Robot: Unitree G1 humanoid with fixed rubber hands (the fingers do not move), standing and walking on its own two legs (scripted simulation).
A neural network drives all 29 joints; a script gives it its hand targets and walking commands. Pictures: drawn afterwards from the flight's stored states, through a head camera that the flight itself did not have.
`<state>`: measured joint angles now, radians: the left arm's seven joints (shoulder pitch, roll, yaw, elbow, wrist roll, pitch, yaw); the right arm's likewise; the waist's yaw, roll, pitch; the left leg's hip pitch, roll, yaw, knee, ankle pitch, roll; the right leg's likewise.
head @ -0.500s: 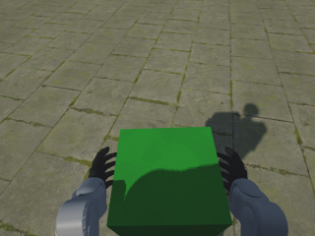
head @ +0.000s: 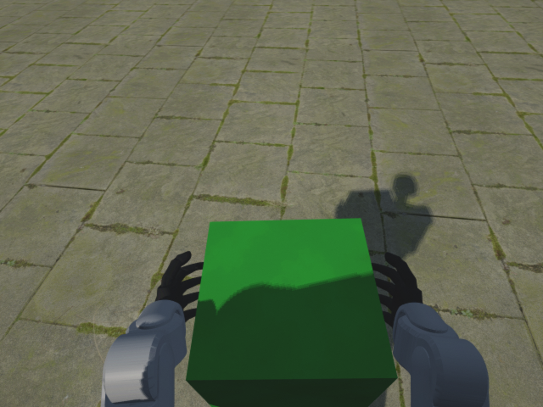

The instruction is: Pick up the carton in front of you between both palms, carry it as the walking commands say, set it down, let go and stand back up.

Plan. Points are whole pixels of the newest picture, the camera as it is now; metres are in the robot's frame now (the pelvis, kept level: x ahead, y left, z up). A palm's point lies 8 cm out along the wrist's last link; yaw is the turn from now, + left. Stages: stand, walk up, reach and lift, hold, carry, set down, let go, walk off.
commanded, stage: carry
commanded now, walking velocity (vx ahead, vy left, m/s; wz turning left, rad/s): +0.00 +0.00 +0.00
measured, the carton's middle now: (287, 325) +0.26 +0.00 +0.00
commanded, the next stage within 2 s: none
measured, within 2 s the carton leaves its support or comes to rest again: neither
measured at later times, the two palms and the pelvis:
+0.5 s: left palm (205, 302) +0.29 +0.12 +0.01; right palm (402, 297) +0.30 -0.18 +0.01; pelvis +0.01 -0.04 -0.01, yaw +1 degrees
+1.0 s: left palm (194, 319) +0.26 +0.13 +0.02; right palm (403, 315) +0.27 -0.17 +0.02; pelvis -0.02 -0.02 -0.01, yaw +1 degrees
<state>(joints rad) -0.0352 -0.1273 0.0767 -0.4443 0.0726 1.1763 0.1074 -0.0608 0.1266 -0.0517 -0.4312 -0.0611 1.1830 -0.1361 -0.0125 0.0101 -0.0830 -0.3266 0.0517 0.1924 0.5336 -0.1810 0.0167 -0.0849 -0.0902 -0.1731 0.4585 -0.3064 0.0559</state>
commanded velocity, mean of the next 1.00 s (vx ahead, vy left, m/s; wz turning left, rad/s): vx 0.00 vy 0.00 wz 0.00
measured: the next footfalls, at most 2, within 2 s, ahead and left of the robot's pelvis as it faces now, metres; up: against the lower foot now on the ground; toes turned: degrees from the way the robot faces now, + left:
right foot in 0.16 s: -0.01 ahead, -0.11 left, +0.00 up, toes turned -1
